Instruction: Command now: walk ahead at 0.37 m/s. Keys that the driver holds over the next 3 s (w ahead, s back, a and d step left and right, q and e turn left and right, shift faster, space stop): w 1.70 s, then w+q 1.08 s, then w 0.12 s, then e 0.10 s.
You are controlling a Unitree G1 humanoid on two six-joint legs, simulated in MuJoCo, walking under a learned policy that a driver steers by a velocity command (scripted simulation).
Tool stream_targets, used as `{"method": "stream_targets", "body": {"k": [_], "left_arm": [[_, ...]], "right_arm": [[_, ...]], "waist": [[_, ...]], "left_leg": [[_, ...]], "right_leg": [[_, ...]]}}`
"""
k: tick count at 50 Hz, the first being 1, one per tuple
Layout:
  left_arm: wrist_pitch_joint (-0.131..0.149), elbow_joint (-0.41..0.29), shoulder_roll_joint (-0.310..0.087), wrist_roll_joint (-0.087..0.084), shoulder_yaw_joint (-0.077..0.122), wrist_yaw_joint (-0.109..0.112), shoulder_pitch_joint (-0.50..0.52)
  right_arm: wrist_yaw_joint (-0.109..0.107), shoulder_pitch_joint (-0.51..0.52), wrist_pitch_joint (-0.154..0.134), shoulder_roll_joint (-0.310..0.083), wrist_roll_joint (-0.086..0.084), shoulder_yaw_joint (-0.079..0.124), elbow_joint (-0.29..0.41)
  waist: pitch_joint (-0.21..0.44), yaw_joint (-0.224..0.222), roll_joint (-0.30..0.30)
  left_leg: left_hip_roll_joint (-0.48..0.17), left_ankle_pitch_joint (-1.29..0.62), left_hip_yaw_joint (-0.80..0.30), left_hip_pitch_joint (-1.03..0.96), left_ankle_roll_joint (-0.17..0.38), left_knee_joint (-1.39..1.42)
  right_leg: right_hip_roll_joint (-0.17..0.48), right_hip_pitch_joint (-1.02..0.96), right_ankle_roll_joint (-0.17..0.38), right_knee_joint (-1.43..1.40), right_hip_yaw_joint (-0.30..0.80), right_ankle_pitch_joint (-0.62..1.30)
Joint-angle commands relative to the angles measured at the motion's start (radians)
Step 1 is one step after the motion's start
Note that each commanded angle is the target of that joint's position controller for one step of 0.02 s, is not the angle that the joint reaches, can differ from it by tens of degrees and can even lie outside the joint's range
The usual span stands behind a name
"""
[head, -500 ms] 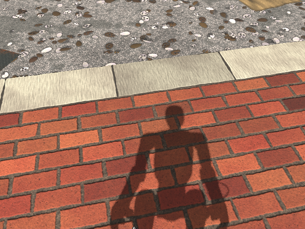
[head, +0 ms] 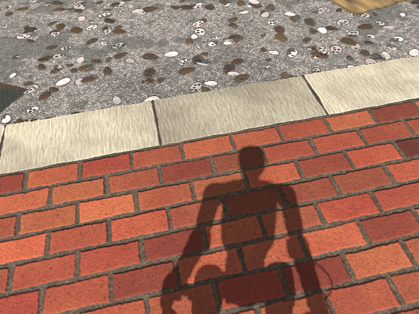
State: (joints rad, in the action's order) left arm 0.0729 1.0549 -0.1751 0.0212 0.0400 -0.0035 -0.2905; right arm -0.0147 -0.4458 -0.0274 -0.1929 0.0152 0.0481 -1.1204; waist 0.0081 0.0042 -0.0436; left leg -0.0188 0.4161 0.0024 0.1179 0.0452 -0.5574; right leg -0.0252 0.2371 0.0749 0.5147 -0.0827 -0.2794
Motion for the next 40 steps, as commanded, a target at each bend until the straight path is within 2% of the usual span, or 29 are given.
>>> {"method": "stream_targets", "body": {"k": [1, 2, 3, 4, 6, 9, 13, 16, 18, 19, 20, 21, 22, 23, 24, 25, 26, 27, 28, 29, 30, 32, 35, 40], "left_arm": [[-0.003, 0.083, -0.180, 0.000, 0.046, 0.014, -0.382], [-0.002, 0.042, -0.139, 0.005, 0.033, 0.011, -0.269], [0.007, 0.017, -0.122, 0.003, 0.027, 0.008, -0.200], [0.015, 0.002, -0.110, 0.000, 0.021, 0.009, -0.163], [0.029, 0.012, -0.078, -0.004, 0.007, 0.015, -0.178], [0.038, 0.044, -0.073, -0.008, -0.004, 0.019, -0.257], [0.039, 0.045, -0.075, -0.005, -0.014, 0.020, -0.265], [0.042, 0.054, -0.097, -0.005, -0.012, 0.024, -0.277], [0.045, 0.054, -0.115, -0.004, -0.008, 0.026, -0.254], [0.046, 0.053, -0.129, -0.004, -0.004, 0.028, -0.238], [0.041, 0.051, -0.142, 0.000, 0.001, 0.029, -0.224], [0.035, 0.047, -0.150, -0.003, 0.004, 0.029, -0.204], [0.033, 0.029, -0.125, -0.009, -0.003, 0.023, -0.213], [0.028, 0.012, 0.008, -0.034, -0.022, 0.008, -0.335], [0.024, 0.009, -0.088, -0.020, 0.004, 0.005, -0.272], [0.025, -0.034, -0.112, -0.012, 0.012, 0.003, -0.155], [0.031, -0.050, -0.107, -0.006, 0.012, 0.000, -0.095], [0.025, -0.046, -0.086, 0.001, 0.014, -0.001, -0.090], [0.011, -0.043, -0.066, 0.014, 0.011, -0.006, -0.112], [-0.002, -0.038, -0.043, 0.018, 0.009, -0.011, -0.128], [-0.010, -0.043, -0.036, 0.019, 0.009, -0.014, -0.122], [-0.025, -0.071, -0.043, 0.021, 0.010, -0.019, -0.054], [-0.032, -0.129, -0.063, 0.016, 0.010, -0.025, 0.102], [-0.026, -0.190, -0.046, 0.000, -0.004, -0.030, 0.285]], "right_arm": [[0.019, 0.170, -0.036, -0.081, 0.028, 0.010, 0.143], [0.029, 0.200, -0.039, -0.077, 0.030, 0.012, 0.148], [0.038, 0.191, -0.046, -0.050, 0.020, 0.006, 0.139], [0.045, 0.183, -0.049, -0.043, 0.016, 0.007, 0.132], [0.053, 0.175, -0.038, -0.049, 0.023, 0.011, 0.124], [0.053, 0.255, -0.021, -0.041, 0.020, 0.010, 0.156], [0.054, 0.453, -0.017, -0.022, 0.009, -0.008, 0.237], [0.050, 0.513, -0.017, -0.031, 0.002, -0.013, 0.268], [0.040, 0.474, -0.022, -0.057, 0.002, -0.004, 0.268], [0.033, 0.410, -0.027, -0.075, 0.002, 0.005, 0.252], [0.026, 0.292, -0.033, -0.097, 0.002, 0.019, 0.215], [0.018, 0.129, -0.041, -0.117, 0.006, 0.034, 0.160], [0.008, -0.021, -0.046, -0.180, 0.029, 0.055, 0.124], [0.012, -0.059, -0.045, -0.271, 0.051, 0.074, 0.128], [0.023, 0.016, -0.033, -0.242, 0.004, 0.073, 0.132], [0.024, 0.143, -0.035, -0.179, -0.007, 0.055, 0.154], [0.028, 0.198, -0.046, -0.113, -0.006, 0.037, 0.161], [0.026, 0.206, -0.056, -0.079, -0.001, 0.026, 0.150], [0.021, 0.190, -0.064, -0.049, 0.000, 0.015, 0.131], [0.017, 0.165, -0.072, -0.043, 0.001, 0.010, 0.118], [0.015, 0.133, -0.080, -0.054, 0.001, 0.010, 0.106], [0.013, 0.093, -0.086, -0.085, -0.001, 0.012, 0.095], [0.015, 0.033, -0.084, -0.094, -0.004, 0.008, 0.089], [0.011, -0.065, -0.085, -0.090, -0.006, -0.001, 0.071]], "waist": [[-0.119, -0.135, 0.268], [-0.170, -0.078, 0.135], [-0.169, -0.046, 0.092], [-0.154, -0.021, 0.077], [-0.120, -0.007, 0.088], [-0.110, -0.012, 0.109], [-0.150, -0.037, 0.129], [-0.158, -0.041, 0.147], [-0.130, -0.007, 0.144], [-0.092, 0.025, 0.148], [-0.029, 0.075, 0.145], [0.051, 0.143, 0.125], [0.144, 0.187, 0.063], [0.258, 0.102, -0.156], [0.241, 0.103, -0.069], [0.059, 0.057, -0.027], [-0.013, 0.039, 0.038], [-0.044, 0.005, 0.048], [-0.050, -0.026, 0.037], [-0.048, -0.039, 0.030], [-0.051, -0.044, 0.025], [-0.075, -0.046, 0.014], [-0.111, -0.013, 0.010], [-0.114, 0.042, -0.011]], "left_leg": [[0.033, 0.128, 0.031, 0.652, 0.054, -0.487], [-0.023, 0.030, -0.013, 0.669, 0.066, -0.554], [-0.047, -0.063, -0.025, 0.641, 0.063, -0.553], [-0.064, -0.127, -0.022, 0.609, 0.054, -0.529], [-0.065, -0.187, 0.008, 0.582, 0.028, -0.500], [-0.052, -0.229, 0.053, 0.627, 0.002, -0.462], [-0.022, -0.319, 0.107, 0.574, -0.008, -0.225], [0.006, -0.355, 0.136, 0.468, 0.024, -0.079], [0.034, -0.337, 0.141, 0.377, 0.066, -0.037], [0.059, -0.308, 0.144, 0.304, 0.086, -0.031], [0.083, -0.282, 0.140, 0.197, 0.106, -0.015], [0.087, -0.314, 0.135, 0.012, 0.125, 0.054], [-0.072, -0.174, -0.038, -0.218, 0.162, 0.076], [-0.386, -0.061, -0.563, -0.463, 0.303, 0.164], [-0.375, 0.105, -0.745, -0.392, 0.325, 0.325], [-0.348, 0.144, -0.568, -0.234, 0.282, 0.350], [-0.306, 0.019, -0.452, -0.095, 0.249, 0.383], [-0.261, -0.102, -0.355, -0.008, 0.215, 0.396], [-0.223, -0.191, -0.276, 0.059, 0.191, 0.406], [-0.207, -0.257, -0.227, 0.081, 0.182, 0.411], [-0.196, -0.322, -0.197, 0.087, 0.183, 0.414], [-0.182, -0.357, -0.144, 0.086, 0.182, 0.437], [-0.162, -0.407, -0.103, 0.037, 0.169, 0.465], [-0.138, -0.599, -0.036, -0.067, 0.130, 0.439]], "right_leg": [[0.414, -0.370, 0.166, -0.401, 0.718, -0.435], [0.381, -0.295, 0.157, -0.388, 0.627, -0.390], [0.337, -0.250, 0.137, -0.397, 0.533, -0.277], [0.300, -0.234, 0.118, -0.410, 0.451, -0.169], [0.248, -0.255, 0.098, -0.404, 0.324, 0.072], [0.225, -0.292, 0.101, -0.369, 0.219, 0.389], [0.191, -0.230, 0.101, -0.378, 0.140, 0.528], [0.208, -0.237, 0.100, -0.376, 0.117, 0.629], [0.226, -0.280, 0.091, -0.306, 0.097, 0.834], [0.230, -0.307, 0.081, -0.224, 0.085, 0.970], [0.226, -0.326, 0.071, -0.082, 0.074, 1.053], [0.202, -0.277, 0.056, 0.115, 0.054, 0.997], [0.158, -0.094, 0.047, 0.387, 0.033, 0.691], [-0.028, 0.252, 0.011, 0.795, 0.016, -0.150], [-0.034, 0.371, 0.027, 0.907, 0.141, -0.184], [0.038, 0.431, 0.037, 0.882, 0.138, -0.081], [0.073, 0.394, 0.038, 0.816, 0.135, -0.009], [0.098, 0.337, 0.034, 0.761, 0.137, 0.016], [0.114, 0.276, 0.023, 0.713, 0.137, 0.021], [0.118, 0.247, 0.013, 0.682, 0.131, 0.021], [0.119, 0.251, 0.005, 0.659, 0.118, 0.024], [0.135, 0.311, -0.013, 0.596, 0.095, 0.066], [0.151, 0.420, -0.039, 0.457, 0.064, 0.179], [0.108, 0.403, -0.047, 0.192, 0.006, 0.305]]}}
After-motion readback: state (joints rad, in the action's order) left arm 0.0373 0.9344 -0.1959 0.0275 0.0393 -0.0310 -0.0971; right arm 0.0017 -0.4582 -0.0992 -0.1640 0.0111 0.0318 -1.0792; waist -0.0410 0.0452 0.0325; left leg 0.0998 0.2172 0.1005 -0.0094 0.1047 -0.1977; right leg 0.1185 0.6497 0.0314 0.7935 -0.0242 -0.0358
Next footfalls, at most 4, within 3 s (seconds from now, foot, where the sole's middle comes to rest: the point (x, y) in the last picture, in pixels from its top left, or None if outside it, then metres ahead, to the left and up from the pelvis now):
0.44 left None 0.39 0.07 -0.77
1.00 right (257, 263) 0.71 -0.10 -0.77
1.54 left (204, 194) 1.01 0.09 -0.77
2.10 right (240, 137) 1.33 -0.08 -0.77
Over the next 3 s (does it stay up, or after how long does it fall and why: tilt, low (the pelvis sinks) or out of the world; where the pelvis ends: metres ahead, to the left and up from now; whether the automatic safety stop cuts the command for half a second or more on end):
stays up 1.53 0.19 0.01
